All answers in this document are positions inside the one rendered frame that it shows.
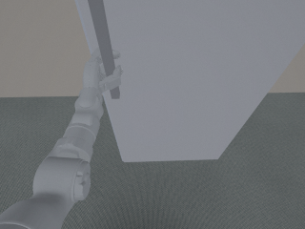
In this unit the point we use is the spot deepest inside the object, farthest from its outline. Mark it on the left robot forearm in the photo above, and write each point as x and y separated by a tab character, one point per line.
82	131

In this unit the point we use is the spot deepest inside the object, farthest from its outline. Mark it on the fridge door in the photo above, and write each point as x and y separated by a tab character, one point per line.
194	71

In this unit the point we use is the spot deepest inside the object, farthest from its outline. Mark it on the robot left hand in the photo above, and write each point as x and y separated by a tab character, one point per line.
93	73

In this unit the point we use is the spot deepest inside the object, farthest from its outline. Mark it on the handle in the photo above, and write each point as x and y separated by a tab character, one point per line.
99	19

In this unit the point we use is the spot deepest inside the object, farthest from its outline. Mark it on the robot left upper arm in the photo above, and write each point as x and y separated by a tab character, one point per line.
59	183

